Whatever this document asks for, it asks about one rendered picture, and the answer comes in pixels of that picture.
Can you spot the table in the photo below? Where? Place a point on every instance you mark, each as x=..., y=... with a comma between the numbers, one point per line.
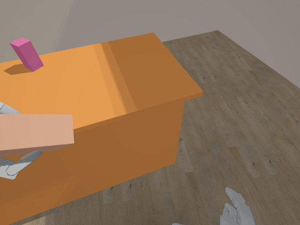
x=126, y=98

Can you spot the sponge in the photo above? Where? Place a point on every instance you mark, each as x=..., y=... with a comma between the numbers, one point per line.
x=26, y=133

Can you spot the right robot hand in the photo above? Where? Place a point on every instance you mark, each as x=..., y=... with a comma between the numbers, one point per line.
x=242, y=216

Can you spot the left robot hand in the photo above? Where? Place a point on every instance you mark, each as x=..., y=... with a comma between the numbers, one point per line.
x=8, y=168

